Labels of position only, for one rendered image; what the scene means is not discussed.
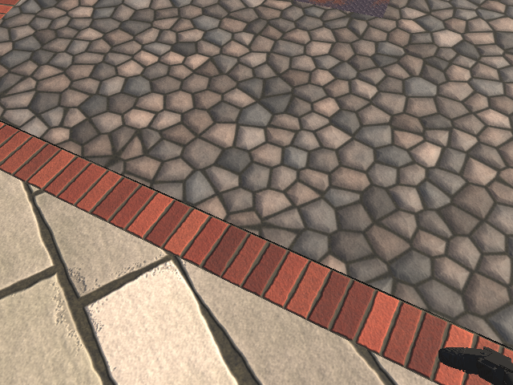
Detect right robot hand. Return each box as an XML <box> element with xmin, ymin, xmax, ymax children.
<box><xmin>438</xmin><ymin>346</ymin><xmax>513</xmax><ymax>385</ymax></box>

